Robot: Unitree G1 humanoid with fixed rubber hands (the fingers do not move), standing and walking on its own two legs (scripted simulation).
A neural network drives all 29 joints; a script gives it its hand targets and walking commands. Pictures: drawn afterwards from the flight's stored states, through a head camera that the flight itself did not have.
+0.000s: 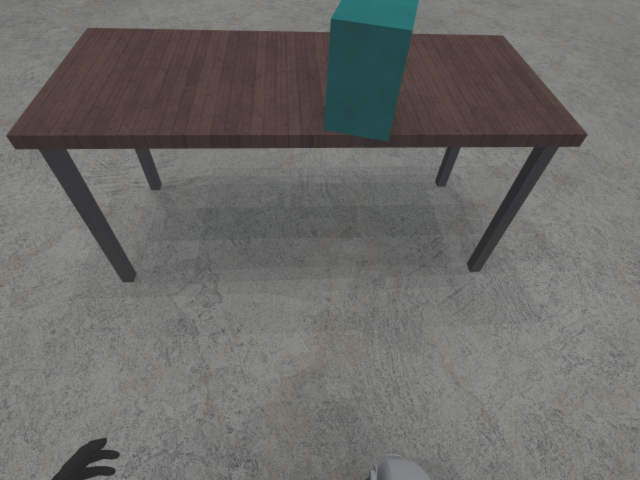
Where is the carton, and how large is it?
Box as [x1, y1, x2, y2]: [324, 0, 418, 140]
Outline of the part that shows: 341,0 331,18 324,129 376,139 388,140 418,0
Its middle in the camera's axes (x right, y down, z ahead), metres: +0.12 -0.41 +0.91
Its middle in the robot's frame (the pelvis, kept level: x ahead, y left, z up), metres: +0.97 -0.12 +0.03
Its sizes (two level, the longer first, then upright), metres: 0.184 0.163 0.259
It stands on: a table, 0.67 m high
